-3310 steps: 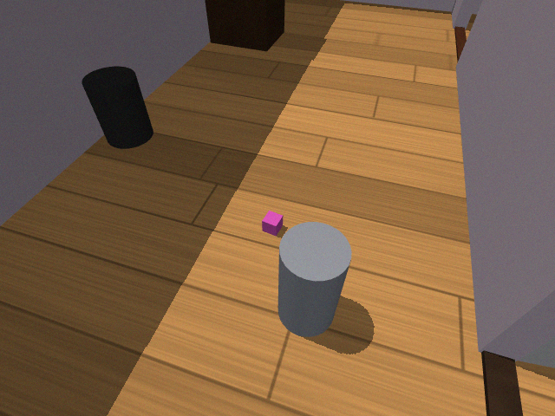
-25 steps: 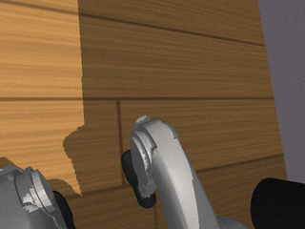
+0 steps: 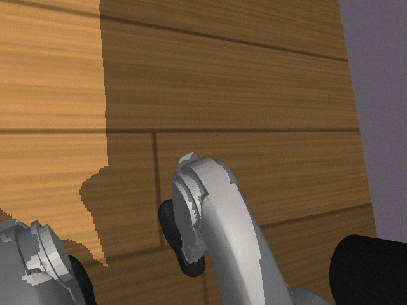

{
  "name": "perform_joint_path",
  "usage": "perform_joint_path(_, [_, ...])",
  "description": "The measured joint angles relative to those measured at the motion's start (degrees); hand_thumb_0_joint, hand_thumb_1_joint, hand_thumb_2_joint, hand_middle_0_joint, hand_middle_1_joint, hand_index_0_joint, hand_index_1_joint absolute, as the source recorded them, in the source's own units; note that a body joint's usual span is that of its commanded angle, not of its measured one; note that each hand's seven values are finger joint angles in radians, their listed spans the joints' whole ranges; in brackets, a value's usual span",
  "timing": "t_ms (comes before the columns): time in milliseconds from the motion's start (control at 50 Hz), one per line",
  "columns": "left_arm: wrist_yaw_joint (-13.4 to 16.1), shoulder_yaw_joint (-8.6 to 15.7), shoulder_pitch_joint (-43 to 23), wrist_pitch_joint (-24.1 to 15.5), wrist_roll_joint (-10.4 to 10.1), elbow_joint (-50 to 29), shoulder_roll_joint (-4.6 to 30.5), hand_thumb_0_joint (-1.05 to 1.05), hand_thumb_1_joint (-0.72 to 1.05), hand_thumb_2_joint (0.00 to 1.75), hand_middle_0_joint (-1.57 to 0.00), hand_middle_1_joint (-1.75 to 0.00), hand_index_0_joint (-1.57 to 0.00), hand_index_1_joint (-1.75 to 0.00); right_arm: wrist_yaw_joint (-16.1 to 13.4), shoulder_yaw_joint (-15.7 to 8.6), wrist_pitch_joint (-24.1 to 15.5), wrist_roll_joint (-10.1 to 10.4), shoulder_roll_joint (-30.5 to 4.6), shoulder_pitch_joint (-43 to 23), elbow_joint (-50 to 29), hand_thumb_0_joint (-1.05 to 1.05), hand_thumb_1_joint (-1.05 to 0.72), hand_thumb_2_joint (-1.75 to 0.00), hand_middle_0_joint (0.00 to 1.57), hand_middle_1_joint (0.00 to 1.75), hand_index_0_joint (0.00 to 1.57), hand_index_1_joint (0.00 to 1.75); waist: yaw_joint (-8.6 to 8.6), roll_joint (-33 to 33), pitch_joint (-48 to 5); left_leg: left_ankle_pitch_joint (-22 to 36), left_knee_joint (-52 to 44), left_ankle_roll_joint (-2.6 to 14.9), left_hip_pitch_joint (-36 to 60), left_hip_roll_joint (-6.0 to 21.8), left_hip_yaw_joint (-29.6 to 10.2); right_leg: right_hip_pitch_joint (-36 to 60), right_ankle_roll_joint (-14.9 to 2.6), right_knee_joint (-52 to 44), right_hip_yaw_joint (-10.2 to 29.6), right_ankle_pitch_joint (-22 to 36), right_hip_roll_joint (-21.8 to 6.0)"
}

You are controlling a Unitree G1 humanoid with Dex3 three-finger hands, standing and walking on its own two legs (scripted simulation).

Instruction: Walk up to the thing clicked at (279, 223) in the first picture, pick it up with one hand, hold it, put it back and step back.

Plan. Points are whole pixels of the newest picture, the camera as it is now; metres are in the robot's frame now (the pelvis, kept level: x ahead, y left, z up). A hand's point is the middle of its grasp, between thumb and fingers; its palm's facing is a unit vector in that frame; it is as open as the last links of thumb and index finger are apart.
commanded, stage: open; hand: left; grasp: from above
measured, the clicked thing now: out of the picture +0.41 +0.31 -0.28
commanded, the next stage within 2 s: withdraw in 0.68 s
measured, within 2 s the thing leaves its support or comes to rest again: neither
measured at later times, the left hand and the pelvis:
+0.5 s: hand out of the picture +0.42 +0.29 -0.24, palm faces -0.03 -0.47 -0.88, open 12.5 cm; pelvis +0.00 +0.00 +0.00, yaw +0 degrees
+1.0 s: hand out of the picture +0.43 +0.29 -0.23, palm faces +0.01 -0.48 -0.88, open 13.5 cm; pelvis +0.00 +0.00 +0.00, yaw +1 degrees
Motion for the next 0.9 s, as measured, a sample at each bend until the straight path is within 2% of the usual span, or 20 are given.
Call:
perform_joint_path(80, [-0.48, -0.33, 0.03, 0.11, -0.48, -0.22, -0.16, -0.01, -0.04, 0.76, -0.57, -0.58, -0.56, -0.64, 0.03, 0.07, -0.15, -0.13, 0.10, -0.53, 0.28, 0.00, -0.90, -0.89, 0.20, 0.30, 0.20, 0.30, 0.13, -0.12, 0.39, -0.02, 0.10, 0.03, 0.11, -0.12, 0.07, 0.17, 0.04, 0.16, 0.06, -0.15, -0.11])
perform_joint_path(380, [-0.01, -0.19, 0.18, 0.04, -0.31, -0.36, -0.64, 0.00, -0.22, 0.89, -0.41, -0.70, -0.36, -0.76, 0.22, -0.27, -0.69, 0.19, 0.28, -1.34, 0.48, 0.00, -0.89, -0.89, 0.20, 0.30, 0.20, 0.30, 0.43, -0.04, 0.48, -0.45, 0.37, -0.08, 0.40, -0.42, 0.01, 0.62, -0.04, 0.52, 0.01, -0.81, -0.37])
perform_joint_path(620, [0.17, -0.03, -0.05, 0.01, 0.03, 0.34, -0.54, 0.00, -0.34, 0.98, -0.29, -0.80, -0.24, -0.85, 0.28, -0.35, -0.90, 0.31, 0.20, -1.01, 0.72, 0.00, -0.89, -0.89, 0.20, 0.30, 0.20, 0.30, 0.33, -0.03, 0.30, -0.24, 0.19, 0.14, 0.35, -0.39, 0.02, 0.74, 0.13, 0.18, -0.02, -0.60, -0.33])
perform_joint_path(900, [0.16, -0.42, 0.40, -0.36, -0.90, 0.53, -0.58, 0.00, -0.42, 0.99, -0.19, -0.89, -0.16, -0.91, 0.36, -0.22, -1.08, -0.13, 0.07, -0.40, 0.64, 0.00, -0.89, -0.89, 0.20, 0.30, 0.20, 0.30, -0.04, -0.03, 0.21, -0.44, 0.55, 0.00, 0.67, -0.66, 0.01, 1.08, 0.00, 0.71, 0.00, -1.00, -0.56])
